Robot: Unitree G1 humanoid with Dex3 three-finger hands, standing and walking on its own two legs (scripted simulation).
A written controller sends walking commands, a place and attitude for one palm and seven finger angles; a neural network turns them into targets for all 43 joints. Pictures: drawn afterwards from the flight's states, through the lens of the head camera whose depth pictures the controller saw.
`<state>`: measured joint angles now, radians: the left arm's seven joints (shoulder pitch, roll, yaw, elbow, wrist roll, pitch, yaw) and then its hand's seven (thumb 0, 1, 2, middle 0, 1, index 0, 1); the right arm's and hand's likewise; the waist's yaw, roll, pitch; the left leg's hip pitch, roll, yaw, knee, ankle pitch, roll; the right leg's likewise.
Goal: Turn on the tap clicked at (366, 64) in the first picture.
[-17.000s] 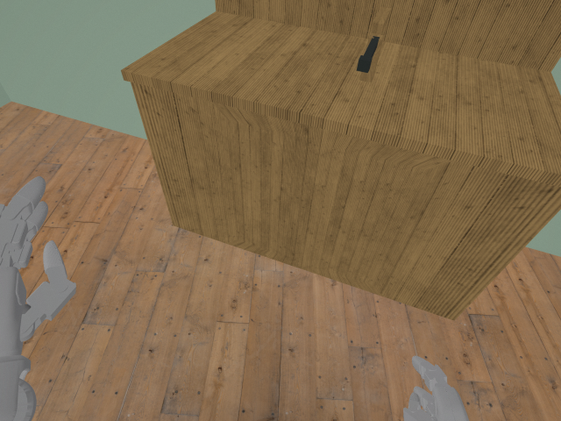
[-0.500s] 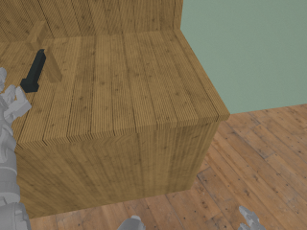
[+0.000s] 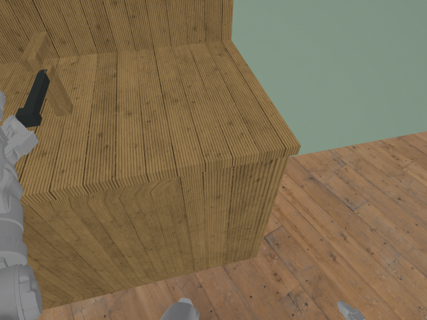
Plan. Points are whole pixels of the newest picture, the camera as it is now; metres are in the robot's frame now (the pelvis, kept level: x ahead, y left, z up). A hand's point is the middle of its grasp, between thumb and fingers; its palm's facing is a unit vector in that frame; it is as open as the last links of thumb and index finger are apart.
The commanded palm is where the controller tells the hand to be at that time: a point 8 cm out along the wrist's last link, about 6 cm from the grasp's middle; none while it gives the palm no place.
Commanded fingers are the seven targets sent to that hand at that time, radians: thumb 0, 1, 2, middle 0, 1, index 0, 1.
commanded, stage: reach beside the lever's end, fingers flat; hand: left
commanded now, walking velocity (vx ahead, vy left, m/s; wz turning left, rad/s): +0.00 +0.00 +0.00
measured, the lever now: (29, 117) +0.42 +0.38 +0.17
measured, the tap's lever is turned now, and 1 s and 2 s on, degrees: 0 0 0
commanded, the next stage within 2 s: bring the hand home and regain balance in 0.68 s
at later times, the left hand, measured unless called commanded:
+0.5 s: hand (26, 137) +0.37 +0.36 +0.16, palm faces +0.48 -0.87 -0.10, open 7.9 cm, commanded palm +0.37 +0.39 +0.15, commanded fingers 0.00 0.90 0.90 -0.15 -0.15 -0.15 -0.15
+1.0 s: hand (11, 137) +0.32 +0.33 +0.21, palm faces +0.37 -0.90 -0.23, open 7.5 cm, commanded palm +0.28 +0.35 +0.19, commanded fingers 0.00 0.90 0.90 -0.20 -0.30 -0.20 -0.30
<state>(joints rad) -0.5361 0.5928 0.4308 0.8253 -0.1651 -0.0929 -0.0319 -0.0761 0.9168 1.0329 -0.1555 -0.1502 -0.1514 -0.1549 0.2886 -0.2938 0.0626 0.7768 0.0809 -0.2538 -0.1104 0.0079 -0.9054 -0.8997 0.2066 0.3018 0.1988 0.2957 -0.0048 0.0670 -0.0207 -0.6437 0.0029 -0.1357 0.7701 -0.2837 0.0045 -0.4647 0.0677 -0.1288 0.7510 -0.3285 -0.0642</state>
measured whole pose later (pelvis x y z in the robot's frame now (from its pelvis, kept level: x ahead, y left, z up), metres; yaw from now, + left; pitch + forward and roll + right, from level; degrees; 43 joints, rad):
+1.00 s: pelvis -0.11 +0.06 -0.05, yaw -9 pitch -7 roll -4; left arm -0.65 0.65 0.32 0.63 -0.06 -0.11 0.04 0.01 0.90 0.91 -0.19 -0.26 -0.18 -0.26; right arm 0.32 -0.31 0.06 0.68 0.08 -0.11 -0.05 0.01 -0.91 -0.90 0.21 0.30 0.20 0.30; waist 0.01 0.06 0.10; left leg -0.71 0.01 -0.08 1.10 -0.48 0.04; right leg -0.64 0.00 -0.09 1.12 -0.43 -0.02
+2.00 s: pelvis -0.43 +0.06 +0.02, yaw +0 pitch -4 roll +3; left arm 0.45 0.38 0.38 -0.46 -0.07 -0.15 0.16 0.02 0.89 0.90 -0.21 -0.30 -0.21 -0.31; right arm 0.25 -0.18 0.00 0.67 0.02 -0.14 -0.08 0.01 -0.91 -0.90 0.20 0.30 0.20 0.30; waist -0.03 0.01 0.06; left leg -0.25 0.00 0.02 0.64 -0.33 -0.01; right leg -0.46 0.02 0.00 0.90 -0.41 0.02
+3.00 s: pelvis -0.49 +0.06 +0.03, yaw +3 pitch -1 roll +1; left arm 0.24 0.52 0.43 -0.35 -0.01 -0.23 0.08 0.02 0.88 0.90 -0.22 -0.30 -0.22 -0.31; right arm 0.25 -0.20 -0.01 0.64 -0.01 -0.16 -0.07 0.01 -0.91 -0.90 0.20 0.30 0.20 0.30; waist 0.06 -0.02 0.08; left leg -0.23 0.01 0.04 0.58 -0.33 -0.01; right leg -0.39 0.03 -0.01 0.54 -0.12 -0.05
